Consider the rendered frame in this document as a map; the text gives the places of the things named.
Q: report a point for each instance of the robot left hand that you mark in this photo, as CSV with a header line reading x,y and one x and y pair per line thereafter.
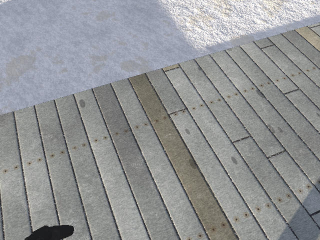
x,y
56,232

